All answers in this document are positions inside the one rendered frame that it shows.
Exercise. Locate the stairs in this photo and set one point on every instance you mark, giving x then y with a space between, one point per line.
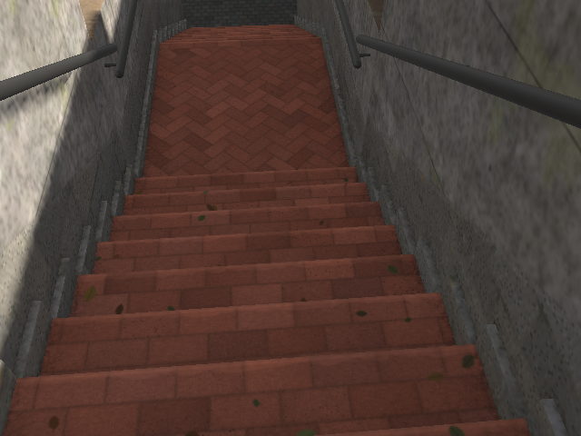
245 32
273 303

